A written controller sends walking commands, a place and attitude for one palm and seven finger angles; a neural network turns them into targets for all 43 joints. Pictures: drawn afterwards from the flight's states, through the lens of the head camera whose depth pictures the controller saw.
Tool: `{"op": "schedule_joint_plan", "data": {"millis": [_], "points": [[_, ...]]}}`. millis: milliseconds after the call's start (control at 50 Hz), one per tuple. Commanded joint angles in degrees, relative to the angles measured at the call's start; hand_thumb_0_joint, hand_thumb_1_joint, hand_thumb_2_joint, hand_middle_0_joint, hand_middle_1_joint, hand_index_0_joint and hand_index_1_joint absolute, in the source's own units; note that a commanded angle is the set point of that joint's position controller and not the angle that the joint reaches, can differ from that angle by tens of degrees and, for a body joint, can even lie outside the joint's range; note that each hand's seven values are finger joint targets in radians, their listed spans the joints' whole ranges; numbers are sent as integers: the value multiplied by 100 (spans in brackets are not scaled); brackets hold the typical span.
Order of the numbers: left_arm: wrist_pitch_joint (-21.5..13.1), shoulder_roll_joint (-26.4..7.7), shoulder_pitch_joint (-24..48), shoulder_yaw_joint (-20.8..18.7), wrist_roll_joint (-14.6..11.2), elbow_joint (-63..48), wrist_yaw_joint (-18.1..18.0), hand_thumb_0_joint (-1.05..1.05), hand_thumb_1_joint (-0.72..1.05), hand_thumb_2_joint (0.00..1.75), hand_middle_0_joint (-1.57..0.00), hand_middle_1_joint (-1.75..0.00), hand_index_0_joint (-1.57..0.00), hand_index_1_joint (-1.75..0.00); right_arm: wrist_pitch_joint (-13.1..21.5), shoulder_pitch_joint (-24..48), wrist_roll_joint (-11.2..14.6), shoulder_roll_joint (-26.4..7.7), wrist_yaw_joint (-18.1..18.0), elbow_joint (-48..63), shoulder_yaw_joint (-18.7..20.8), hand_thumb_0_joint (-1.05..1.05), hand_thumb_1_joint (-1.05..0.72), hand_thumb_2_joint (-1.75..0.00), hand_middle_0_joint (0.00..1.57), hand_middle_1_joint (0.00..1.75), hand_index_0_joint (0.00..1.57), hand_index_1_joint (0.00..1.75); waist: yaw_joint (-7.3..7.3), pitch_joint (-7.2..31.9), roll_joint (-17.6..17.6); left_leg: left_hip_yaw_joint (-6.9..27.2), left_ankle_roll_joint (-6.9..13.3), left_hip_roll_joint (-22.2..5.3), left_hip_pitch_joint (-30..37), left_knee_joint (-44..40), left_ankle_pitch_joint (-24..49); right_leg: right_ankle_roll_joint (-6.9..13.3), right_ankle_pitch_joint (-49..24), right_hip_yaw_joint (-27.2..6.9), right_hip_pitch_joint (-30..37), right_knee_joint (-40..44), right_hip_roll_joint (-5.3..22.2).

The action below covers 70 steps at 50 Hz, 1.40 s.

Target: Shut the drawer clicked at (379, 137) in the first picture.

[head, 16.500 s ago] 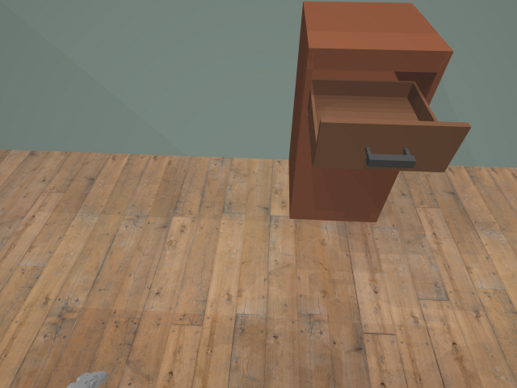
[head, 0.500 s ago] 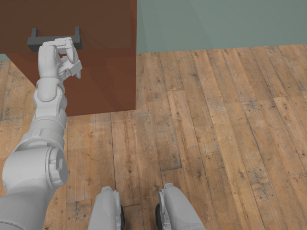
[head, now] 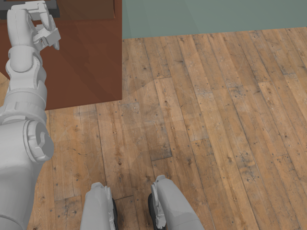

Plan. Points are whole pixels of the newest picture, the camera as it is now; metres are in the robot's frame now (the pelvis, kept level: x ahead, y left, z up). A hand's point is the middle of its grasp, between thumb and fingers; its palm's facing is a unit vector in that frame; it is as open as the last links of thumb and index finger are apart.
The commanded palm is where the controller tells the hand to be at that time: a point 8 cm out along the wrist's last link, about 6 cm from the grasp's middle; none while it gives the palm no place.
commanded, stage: push the drawer shut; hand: left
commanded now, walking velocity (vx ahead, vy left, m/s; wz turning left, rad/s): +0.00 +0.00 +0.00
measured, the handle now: (28, 3) +0.65 +0.20 +0.06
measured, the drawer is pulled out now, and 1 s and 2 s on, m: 0.01 0.00 0.00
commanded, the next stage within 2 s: pull the fist back off the drawer in 0.34 s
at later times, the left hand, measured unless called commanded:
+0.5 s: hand (49, 25) +0.59 +0.16 +0.06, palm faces +0.06 -1.00 -0.05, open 3.5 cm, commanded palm +0.61 +0.16 +0.06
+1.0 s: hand (51, 28) +0.59 +0.16 +0.06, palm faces +0.07 -1.00 -0.02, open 3.3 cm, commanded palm +0.55 +0.17 +0.06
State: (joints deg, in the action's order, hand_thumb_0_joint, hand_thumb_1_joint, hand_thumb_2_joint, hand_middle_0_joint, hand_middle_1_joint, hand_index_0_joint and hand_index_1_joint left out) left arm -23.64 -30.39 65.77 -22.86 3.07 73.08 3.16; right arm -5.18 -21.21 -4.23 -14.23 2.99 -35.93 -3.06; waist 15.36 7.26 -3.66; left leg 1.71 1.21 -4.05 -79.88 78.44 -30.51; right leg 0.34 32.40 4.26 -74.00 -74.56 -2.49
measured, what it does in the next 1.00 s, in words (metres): stands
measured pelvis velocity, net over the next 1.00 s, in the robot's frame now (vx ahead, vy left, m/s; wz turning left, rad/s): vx -0.02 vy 0.00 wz -0.02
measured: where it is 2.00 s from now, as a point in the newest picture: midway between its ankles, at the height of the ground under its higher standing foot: (135, 225)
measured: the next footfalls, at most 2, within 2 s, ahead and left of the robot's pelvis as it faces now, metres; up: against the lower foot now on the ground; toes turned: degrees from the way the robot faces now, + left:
none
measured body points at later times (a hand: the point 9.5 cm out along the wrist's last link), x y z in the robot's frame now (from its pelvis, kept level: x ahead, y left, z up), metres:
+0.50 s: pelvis -0.02 +0.00 -0.02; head +0.18 +0.05 +0.38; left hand +0.58 +0.21 +0.06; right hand -0.06 -0.25 -0.10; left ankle +0.04 +0.11 -0.60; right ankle +0.02 -0.12 -0.60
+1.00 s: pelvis -0.02 +0.00 -0.01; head +0.19 +0.04 +0.39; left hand +0.58 +0.21 +0.06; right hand -0.05 -0.24 -0.11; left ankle +0.04 +0.11 -0.60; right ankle +0.02 -0.12 -0.60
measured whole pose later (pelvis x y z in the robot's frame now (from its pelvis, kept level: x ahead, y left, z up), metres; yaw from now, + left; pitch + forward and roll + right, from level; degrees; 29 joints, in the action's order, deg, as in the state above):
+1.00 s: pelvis -0.02 +0.00 -0.01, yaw -1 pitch +33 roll -7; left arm -17.9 -33.0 68.6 -22.9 3.0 69.2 2.9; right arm -2.5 -23.1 -4.3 -13.7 3.6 -35.5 -4.7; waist 16.4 6.7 -4.0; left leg 2.3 1.6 -4.4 -84.2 80.0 -29.3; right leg 0.0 30.7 4.6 -77.9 -75.3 -3.0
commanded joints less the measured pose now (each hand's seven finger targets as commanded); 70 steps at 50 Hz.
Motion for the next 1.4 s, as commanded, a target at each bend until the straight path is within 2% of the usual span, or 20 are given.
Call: {"op": "schedule_joint_plan", "data": {"millis": [0,80,280,400,460,540,620,680,800,980,1020,1060,1120,1160,1220,1240,1280,1300,1320,1380], "points": [[-404,-1741,3476,-279,-31,-1463,-115,0,90,90,-140,-160,-140,-160,-1,-1407,-28,-1200,-93,43,347,0,-90,-90,20,30,20,30,259,3618,-1153,458,132,124,3303,-565,2373,110,-1717,-142,774,894,-165],[-347,-1698,3583,-255,-7,-1522,-91,0,90,90,-140,-160,-140,-160,-6,-1487,-49,-1193,-57,33,352,0,-90,-90,20,30,20,30,289,3790,-1362,529,103,90,3604,-529,2675,133,-1841,-87,612,842,-176],[-167,-1669,4661,88,112,-1312,-221,0,90,90,-140,-160,-140,-160,141,-1579,-81,-1226,-105,-116,261,0,-90,-90,20,30,20,30,702,3405,-1538,634,145,101,3265,-525,1756,124,-1184,-60,54,905,-192],[-130,-1693,4990,329,186,-1240,-228,0,90,90,-140,-160,-140,-160,267,-1549,-88,-1268,-146,-130,192,0,-90,-90,20,30,20,30,830,3349,-1882,727,126,87,3261,-561,1332,158,-913,-39,-301,861,-189],[-15,-1504,4970,483,196,-1108,-254,0,90,90,-140,-160,-140,-160,304,-1516,-92,-1283,-162,-133,180,0,-90,-90,20,30,20,30,887,3177,-1852,783,130,80,3180,-625,980,157,-759,-22,-446,878,-173],[76,-1696,4939,315,199,-1232,-250,0,90,90,-140,-160,-140,-160,342,-1551,-105,-1305,-149,-93,174,0,-90,-90,20,30,20,30,755,3537,-1915,805,121,89,3264,-609,1069,167,-819,2,-305,815,-163],[204,-1643,4768,337,194,-1134,-202,0,90,90,-140,-160,-140,-160,339,-1545,-89,-1309,-126,-56,153,0,-90,-90,20,30,20,30,696,3316,-1854,810,111,88,3090,-672,880,173,-722,22,-280,824,-165],[248,-1782,4540,160,157,-1141,-186,0,90,90,-140,-160,-140,-160,360,-1545,-73,-1311,-114,-15,149,0,-90,-90,20,30,20,30,616,3363,-1691,747,140,91,2950,-661,818,167,-675,-17,-118,850,-177],[252,-1664,4008,85,53,-1272,-154,0,90,90,-140,-160,-140,-160,352,-1505,-37,-1281,-74,61,177,0,-90,-90,20,30,20,30,448,3322,-1455,675,132,83,2871,-698,947,150,-738,-17,100,874,-179],[80,-1637,2437,-331,-204,-1898,-24,0,90,90,-140,-160,-140,-160,247,-1417,33,-1186,-3,201,293,0,-90,-90,20,30,20,30,-85,3820,-1165,406,108,96,3141,-737,2070,139,-1588,-106,1168,960,-193],[51,-1355,2070,-169,-232,-2099,28,0,90,90,-140,-160,-140,-160,191,-1370,75,-1148,17,232,349,0,-90,-90,20,30,20,30,-130,3821,-1033,355,98,101,3270,-777,2321,122,-1895,-109,1344,989,-184],[33,-1187,1953,-70,-285,-2101,59,0,90,90,-140,-160,-140,-160,152,-1337,100,-1127,20,210,380,0,-90,-90,20,30,20,30,-71,3567,-837,288,111,106,3164,-799,2300,93,-2024,-141,1455,1073,-181],[-105,-703,2147,231,-411,-2245,118,0,90,90,-140,-160,-140,-160,140,-1326,115,-1109,27,117,448,0,-90,-90,20,30,20,30,29,3369,-927,348,83,115,3559,-859,2455,100,-2034,-91,1155,1133,-178],[-174,-543,2115,286,-502,-2166,143,0,90,90,-140,-160,-140,-160,129,-1319,110,-1113,13,58,479,0,-90,-90,20,30,20,30,67,3288,-767,361,78,120,3642,-870,2503,98,-2059,-80,1132,1168,-179],[-307,-304,2023,400,-534,-2082,146,0,90,90,-140,-160,-140,-160,110,-1321,83,-1082,21,-9,513,0,-90,-90,20,30,20,30,36,3307,-873,338,66,163,3827,-815,2866,112,-2341,-87,1109,1138,-163],[-340,-517,1616,198,-527,-2281,148,0,90,90,-140,-160,-140,-160,69,-1321,96,-1099,35,82,531,0,-90,-90,20,30,20,30,-198,3556,-941,328,38,167,4032,-919,3065,142,-2455,-76,1363,1143,-158],[-391,-673,835,61,-596,-3160,160,0,90,90,-140,-160,-140,-160,10,-1202,151,-1093,68,335,584,0,-90,-90,20,30,20,30,-626,4360,-1489,286,-34,182,4924,-1122,3997,192,-2990,-104,1875,1184,-145],[-356,-499,365,179,-635,-3626,172,0,90,90,-140,-160,-140,-160,-13,-1114,197,-1028,98,450,599,0,-90,-90,20,30,20,30,-752,4670,-1592,278,-68,171,5321,-1208,4525,185,-3290,-92,2106,1254,-142],[-280,-361,-91,259,-739,-4090,180,0,90,90,-140,-160,-140,-160,-32,-1031,255,-993,127,569,612,0,-90,-90,20,30,20,30,-855,4741,-1519,229,-73,180,5497,-1308,4739,171,-3553,-93,2410,1382,-161],[133,47,-1350,476,-984,-4657,217,0,90,90,-140,-160,-140,-160,-58,-907,397,-942,115,795,624,0,-90,-90,20,30,20,30,-872,4216,-596,73,29,247,5152,-1669,4564,92,-4214,-109,3347,1746,-170]]}}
